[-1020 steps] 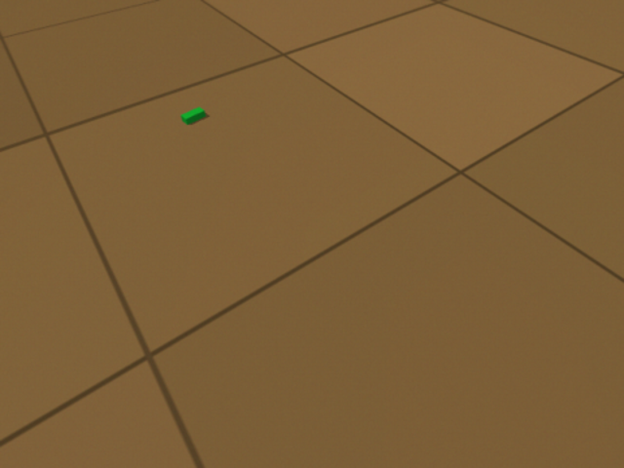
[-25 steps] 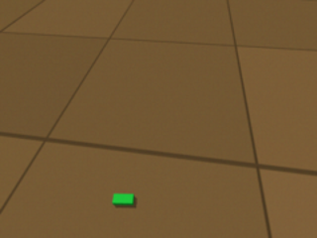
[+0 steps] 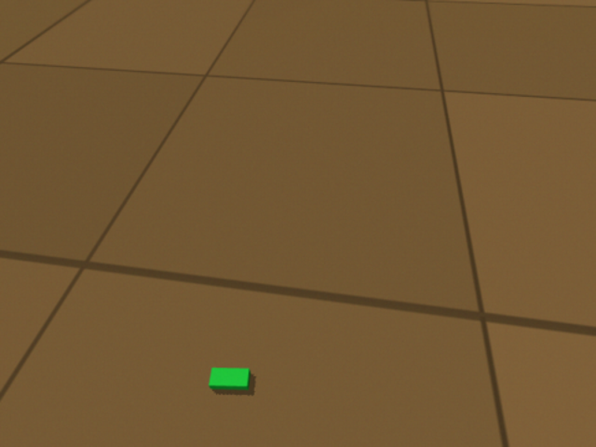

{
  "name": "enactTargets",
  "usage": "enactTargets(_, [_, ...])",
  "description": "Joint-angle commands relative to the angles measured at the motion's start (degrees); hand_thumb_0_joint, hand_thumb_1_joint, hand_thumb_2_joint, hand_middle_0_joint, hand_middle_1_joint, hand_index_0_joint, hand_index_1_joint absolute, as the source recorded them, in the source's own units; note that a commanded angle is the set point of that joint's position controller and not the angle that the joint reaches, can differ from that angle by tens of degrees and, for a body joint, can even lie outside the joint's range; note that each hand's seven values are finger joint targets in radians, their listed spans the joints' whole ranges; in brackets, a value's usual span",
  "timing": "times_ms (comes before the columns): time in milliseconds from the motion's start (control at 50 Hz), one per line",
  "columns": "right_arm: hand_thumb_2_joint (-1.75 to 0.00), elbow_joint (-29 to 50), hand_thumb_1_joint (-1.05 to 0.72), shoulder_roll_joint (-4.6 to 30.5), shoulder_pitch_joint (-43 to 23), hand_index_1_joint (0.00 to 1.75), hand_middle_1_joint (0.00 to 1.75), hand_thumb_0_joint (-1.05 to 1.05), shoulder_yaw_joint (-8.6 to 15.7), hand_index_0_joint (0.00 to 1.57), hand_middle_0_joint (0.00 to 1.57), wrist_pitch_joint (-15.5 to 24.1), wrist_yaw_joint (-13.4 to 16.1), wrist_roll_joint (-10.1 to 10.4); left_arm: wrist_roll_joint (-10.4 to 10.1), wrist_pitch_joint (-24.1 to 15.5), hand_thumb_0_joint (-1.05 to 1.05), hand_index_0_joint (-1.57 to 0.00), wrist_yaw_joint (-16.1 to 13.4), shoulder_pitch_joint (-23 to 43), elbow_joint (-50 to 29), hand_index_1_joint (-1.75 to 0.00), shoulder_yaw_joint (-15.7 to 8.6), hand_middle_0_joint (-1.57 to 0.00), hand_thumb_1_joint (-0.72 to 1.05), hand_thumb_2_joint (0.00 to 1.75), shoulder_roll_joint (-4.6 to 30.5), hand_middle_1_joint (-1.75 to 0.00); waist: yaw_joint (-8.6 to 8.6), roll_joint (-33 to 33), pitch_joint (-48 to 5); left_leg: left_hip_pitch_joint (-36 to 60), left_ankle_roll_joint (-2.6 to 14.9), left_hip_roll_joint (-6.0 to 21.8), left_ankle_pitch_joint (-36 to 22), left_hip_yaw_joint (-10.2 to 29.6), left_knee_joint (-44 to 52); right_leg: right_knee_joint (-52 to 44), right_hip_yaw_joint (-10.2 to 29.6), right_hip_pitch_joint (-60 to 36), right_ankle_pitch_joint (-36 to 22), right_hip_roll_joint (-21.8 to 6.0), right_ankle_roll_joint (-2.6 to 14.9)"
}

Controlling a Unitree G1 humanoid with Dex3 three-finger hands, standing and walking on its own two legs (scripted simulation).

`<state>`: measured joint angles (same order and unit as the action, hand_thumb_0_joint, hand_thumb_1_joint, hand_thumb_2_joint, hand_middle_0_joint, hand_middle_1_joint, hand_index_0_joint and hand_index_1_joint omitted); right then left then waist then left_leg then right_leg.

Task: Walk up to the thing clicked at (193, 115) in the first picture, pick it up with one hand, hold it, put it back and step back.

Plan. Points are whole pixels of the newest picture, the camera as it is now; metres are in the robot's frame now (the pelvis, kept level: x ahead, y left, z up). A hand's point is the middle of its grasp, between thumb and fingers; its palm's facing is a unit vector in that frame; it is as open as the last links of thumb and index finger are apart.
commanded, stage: stand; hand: left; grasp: from above
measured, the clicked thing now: (230, 378) +0.46 +0.25 -0.76
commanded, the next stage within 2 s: rise first in 0.68 s
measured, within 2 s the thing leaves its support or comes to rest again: neither
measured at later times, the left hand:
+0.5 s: hand out of the picture +0.07 +0.26 -0.16, palm faces -0.03 -0.94 -0.35, open 7.4 cm
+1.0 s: hand out of the picture +0.15 +0.26 -0.16, palm faces +0.00 -0.94 -0.34, open 8.7 cm
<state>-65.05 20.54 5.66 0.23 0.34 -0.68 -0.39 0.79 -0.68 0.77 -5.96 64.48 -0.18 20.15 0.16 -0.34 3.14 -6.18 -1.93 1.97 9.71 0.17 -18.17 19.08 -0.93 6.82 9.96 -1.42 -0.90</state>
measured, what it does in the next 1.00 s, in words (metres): stands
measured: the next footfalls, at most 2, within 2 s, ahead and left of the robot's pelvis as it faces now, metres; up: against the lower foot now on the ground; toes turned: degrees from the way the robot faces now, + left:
none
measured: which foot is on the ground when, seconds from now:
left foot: down 0.00-1.00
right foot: down 0.00-1.00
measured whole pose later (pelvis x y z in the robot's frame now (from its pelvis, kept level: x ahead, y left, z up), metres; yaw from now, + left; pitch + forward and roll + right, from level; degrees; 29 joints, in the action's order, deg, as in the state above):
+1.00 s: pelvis +0.00 +0.00 -0.02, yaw +0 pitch +5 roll +0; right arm -46.9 15.5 11.5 1.8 3.1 1.2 1.2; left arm 5.7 -1.1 1.7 3.0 61.0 -8.4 19.1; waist 0.9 0.4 1.3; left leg -22.2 -1.5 1.7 15.4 0.4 -32.2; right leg 32.5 -0.7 22.5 15.4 -1.8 -1.0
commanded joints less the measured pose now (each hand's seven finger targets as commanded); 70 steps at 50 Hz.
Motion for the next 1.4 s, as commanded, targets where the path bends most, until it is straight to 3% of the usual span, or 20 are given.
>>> enactTargets(0, [-0.9,3.28,-0.9,12.02,-2.56,0.3,0.3,0.0,1.95,0.2,0.2,1.24,0.85,-0.09,-0.29,-1.16,0.0,-0.2,-0.93,2.75,-3.51,-0.3,-2.17,-0.2,0.9,0.9,12.77,-0.3,-0.06,0.81,-5.29,0.65,2.33,5.75,-7.09,4.12,2.15,-3.05,4.92,-1.38,-6.98,-6.17,1.61])
enactTargets(180, [-0.9,3.41,-0.9,12.15,-2.49,0.3,0.3,0.0,1.95,0.2,0.2,1.13,0.85,-0.02,-0.2,-1.18,0.0,-0.2,-0.91,2.19,-3.4,-0.3,-2.09,-0.2,0.9,0.9,12.85,-0.3,0.04,0.61,-5.32,1.27,2.55,5.65,-6.5,4.13,1.99,-3.25,4.75,-0.67,-6.46,-6.17,1.57])
enactTargets(260, [-0.9,3.32,-0.9,12.19,-2.49,0.3,0.3,0.0,1.92,0.2,0.2,1.11,0.91,-0.15,-0.25,-0.92,0.0,-0.2,-0.87,2.02,-3.26,-0.3,-2.15,-0.2,0.9,0.9,12.72,-0.3,-0.26,0.27,-3.47,-0.17,2.49,5.52,-4.07,4.38,2.88,-3.57,4.8,0.24,-3.46,-5.89,1.67])
enactTargets(440, [-0.9,3.19,-0.9,11.74,-1.85,0.3,0.3,0.0,1.85,0.2,0.2,1.18,0.79,-0.04,-0.35,-1.01,0.0,-0.2,-0.86,1.49,-3.32,-0.3,-2.12,-0.2,0.9,0.9,13.02,-0.3,-0.22,1.01,-3.55,-0.08,2.36,5.43,-4.94,4.68,2.98,-3.27,4.9,0.07,-3.45,-6.02,1.81])
enactTargets(560, [-0.9,3.66,-0.9,12.19,-2.03,0.3,0.3,0.0,1.91,0.2,0.2,1.42,0.94,-0.21,-0.31,-0.93,0.0,-0.2,-0.84,1.65,-3.81,-0.3,-2.26,-0.2,0.9,0.9,12.85,-0.3,-0.23,0.03,-5.57,0.58,2.57,5.7,-7.47,4.3,2.25,-2.2,5.06,-1.52,-7.38,-6.33,1.99])
enactTargets(740, [-0.9,3.48,-0.9,12.27,-1.52,0.3,0.3,0.0,2.0,0.2,0.2,1.14,0.99,-0.08,-0.31,-0.94,0.0,-0.2,-1.07,1.56,-3.83,-0.3,-2.1,-0.2,0.9,0.9,12.76,-0.3,0.01,0.55,-5.2,1.12,2.36,5.6,-8.51,4.08,1.81,-2.48,4.74,-1.45,-8.56,-6.26,1.79])
enactTargets(760, [-0.9,3.52,-0.88,11.95,-1.5,0.3,0.3,0.0,1.87,0.2,0.2,1.13,1.0,-0.19,-0.35,-0.92,0.0,-0.14,-1.05,1.81,-3.89,-0.38,-2.08,-0.15,0.82,0.98,12.73,-0.37,-0.04,0.83,-4.82,0.47,2.35,5.47,-8.19,3.97,1.95,-2.44,4.81,-1.56,-8.55,-6.33,1.83])
enactTargets(780, [-0.9,19.43,-0.93,1.76,0.02,0.3,0.3,0.0,-0.26,0.2,0.2,4.22,2.17,3.6,-2.82,-6.1,0.0,-0.17,-1.83,21.92,-24.0,-0.46,-2.14,-0.19,0.74,0.94,1.62,-0.45,6.77,-2.15,-0.9,-6.54,2.28,-2.42,0.78,-2.91,-2.21,1.04,0.33,11.9,-3.25,0.79,1.11])
enactTargets(800, [-0.89,16.32,-0.89,3.72,2.76,0.3,0.3,0.0,0.1,0.2,0.2,4.21,2.75,3.54,-2.46,-5.41,0.0,-0.15,-2.16,25.4,-17.84,-0.54,-3.51,-0.2,0.66,0.96,5.07,-0.53,4.94,1.34,-2.46,-6.48,2.63,-2.52,1.57,-2.67,-3.34,1.0,-0.44,9.31,-1.1,0.87,0.73])
enactTargets(820, [-0.9,16.57,-0.88,6.1,4.8,0.3,0.3,0.0,1.64,0.2,0.2,3.69,3.34,3.68,-0.68,-3.27,0.0,-0.17,-2.41,14.52,-8.57,-0.62,-7.65,-0.21,0.58,0.94,12.41,-0.61,2.89,1.85,-2.43,-7.49,2.47,-2.36,1.87,-2.91,-3.69,1.45,-0.99,9.01,0.57,1.34,1.11])
enactTargets(860, [-0.9,19.03,-0.89,5.44,5.59,0.3,0.3,0.0,2.73,0.2,0.2,3.71,3.12,2.85,1.53,-2.42,0.0,-0.18,-0.74,16.72,-5.73,-0.77,-9.24,-0.18,0.42,0.91,13.86,-0.76,1.92,3.7,-5.51,-11.34,2.81,-2.47,1.06,-2.33,-8.08,5.19,-1.15,10.71,0.25,1.3,1.28])
enactTargets(880, [-0.9,20.81,-0.89,5.2,6.05,0.3,0.3,0.0,3.75,0.2,0.2,4.04,3.19,2.02,3.23,-2.77,0.0,-0.16,-0.22,15.94,-6.75,-0.83,-10.57,-0.16,0.34,0.93,14.71,-0.83,1.02,3.96,-11.25,-11.36,2.84,-2.71,-0.77,-2.49,-9.84,7.31,-0.66,8.89,-2.18,0.69,1.05])
enactTargets(900, [-0.9,21.0,-0.9,4.83,8.15,0.3,0.3,0.0,4.4,0.2,0.2,4.23,3.03,1.44,4.64,-1.98,0.0,-0.18,0.2,8.99,-3.54,-0.89,-11.06,-0.16,0.26,0.91,12.73,-0.9,0.03,2.36,-13.55,-12.75,2.61,-3.15,-3.06,-2.45,-11.82,9.65,-0.5,9.14,-4.6,0.49,1.21])
enactTargets(940, [-0.89,23.96,-0.86,4.46,8.52,0.3,0.3,0.0,5.17,0.2,0.2,4.62,2.54,1.11,6.17,-0.9,0.0,-0.15,0.63,5.21,-6.99,-0.96,-12.18,-0.13,0.1,0.91,12.13,-0.98,-1.84,-2.05,-16.65,-13.78,2.02,-3.63,-5.5,-2.74,-13.74,12.19,-0.31,9.09,-6.15,0.66,1.66])
enactTargets(1040, [-0.9,29.83,-0.88,3.95,7.15,0.3,0.3,0.0,5.45,0.2,0.2,4.81,2.01,1.69,8.28,5.12,0.0,-0.13,-0.39,4.32,-13.37,-1.0,-11.44,-0.13,-0.3,0.94,9.76,-1.0,-0.61,-0.52,-15.35,-16.17,1.76,-2.84,-5.06,-1.74,-15.67,14.01,-1.46,13.41,-3.88,1.75,1.58])
enactTargets(1100, [-0.9,31.83,-0.89,3.41,7.52,0.3,0.3,0.0,5.51,0.2,0.2,5.73,1.72,1.5,9.22,6.65,0.0,-0.12,-1.0,5.38,-17.2,-1.05,-10.88,-0.12,-0.49,0.95,8.46,-1.05,0.23,1.05,-15.1,-19.46,1.82,-2.31,-3.54,-1.43,-19.51,17.93,-1.83,17.75,-1.99,1.96,1.44])
enactTargets(1180, [-0.89,33.76,-0.87,2.91,8.16,0.3,0.3,0.0,5.85,0.2,0.2,7.06,1.5,1.21,10.3,6.39,0.0,-0.08,-1.23,4.54,-24.45,-1.08,-11.7,-0.09,-0.55,0.99,8.94,-1.06,0.55,-0.03,-17.41,-23.92,1.71,-1.97,-1.05,-1.06,-25.08,23.31,-1.61,22.83,0.58,1.84,1.35])
enactTargets(1300, [-0.89,36.76,-0.87,2.47,7.99,0.3,0.3,0.0,6.12,0.2,0.2,8.44,1.78,1.04,12.63,7.49,0.0,-0.07,-1.31,-1.97,-34.33,-1.08,-11.42,-0.08,-0.56,1.01,7.96,-1.07,0.9,-2.04,-20.4,-28.69,1.55,-1.04,0.37,0.26,-30.67,29.73,-1.53,29.38,2.7,1.79,1.67])
enactTargets(1360, [-0.9,38.26,-0.88,2.2,7.19,0.3,0.3,0.0,5.87,0.2,0.2,9.0,1.78,1.04,13.51,8.85,0.0,-0.06,-1.42,-5.11,-38.65,-1.08,-11.08,-0.08,-0.57,1.02,7.61,-1.06,0.85,-3.19,-20.31,-31.2,1.67,-0.83,3.83,0.75,-32.35,31.73,-1.41,31.95,5.59,1.7,1.68])
enactTargets(1380, [-0.9,38.32,-0.9,2.08,7.58,0.3,0.3,0.0,5.85,0.2,0.2,9.2,1.86,0.98,13.68,9.37,0.0,-0.07,-1.47,-6.38,-40.13,-1.07,-10.64,-0.09,-0.58,1.01,7.18,-1.06,1.16,-3.08,-21.91,-31.52,1.74,-0.74,2.33,0.68,-33.65,32.71,-1.37,32.33,4.3,1.68,1.67])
